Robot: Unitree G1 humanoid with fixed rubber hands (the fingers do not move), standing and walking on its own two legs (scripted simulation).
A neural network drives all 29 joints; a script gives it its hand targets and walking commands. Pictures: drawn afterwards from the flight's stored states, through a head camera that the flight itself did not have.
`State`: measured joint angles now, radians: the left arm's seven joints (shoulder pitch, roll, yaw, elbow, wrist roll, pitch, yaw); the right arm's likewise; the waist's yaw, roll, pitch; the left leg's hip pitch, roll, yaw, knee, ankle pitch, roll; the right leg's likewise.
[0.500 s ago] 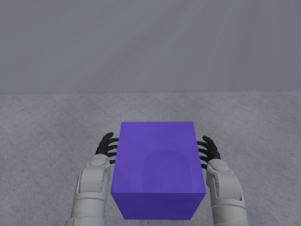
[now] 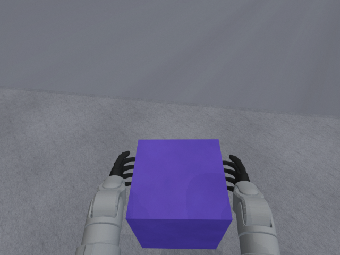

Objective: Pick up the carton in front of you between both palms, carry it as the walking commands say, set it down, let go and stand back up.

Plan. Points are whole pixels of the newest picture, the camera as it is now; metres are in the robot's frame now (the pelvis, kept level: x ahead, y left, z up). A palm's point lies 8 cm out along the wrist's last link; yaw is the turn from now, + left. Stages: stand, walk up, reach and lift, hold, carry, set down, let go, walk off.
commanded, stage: hold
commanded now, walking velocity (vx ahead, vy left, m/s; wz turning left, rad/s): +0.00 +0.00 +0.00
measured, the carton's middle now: (178, 196) +0.30 +0.00 -0.05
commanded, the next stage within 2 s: set down in 0.76 s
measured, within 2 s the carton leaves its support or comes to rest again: neither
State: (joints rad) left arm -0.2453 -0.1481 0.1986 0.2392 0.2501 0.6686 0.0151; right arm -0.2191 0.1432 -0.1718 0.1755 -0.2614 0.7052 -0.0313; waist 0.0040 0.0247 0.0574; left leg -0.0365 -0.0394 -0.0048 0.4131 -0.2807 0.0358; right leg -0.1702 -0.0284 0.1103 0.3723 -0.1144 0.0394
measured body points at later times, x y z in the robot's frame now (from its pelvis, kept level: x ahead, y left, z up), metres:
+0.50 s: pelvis +0.00 -0.06 +0.00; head -0.03 -0.08 +0.45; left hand +0.29 +0.11 +0.04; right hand +0.31 -0.19 +0.03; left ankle -0.03 +0.09 -0.74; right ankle +0.07 -0.16 -0.74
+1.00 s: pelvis +0.01 -0.03 +0.00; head +0.00 -0.05 +0.45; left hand +0.32 +0.13 +0.02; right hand +0.34 -0.17 +0.01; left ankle -0.03 +0.09 -0.74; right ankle +0.07 -0.16 -0.74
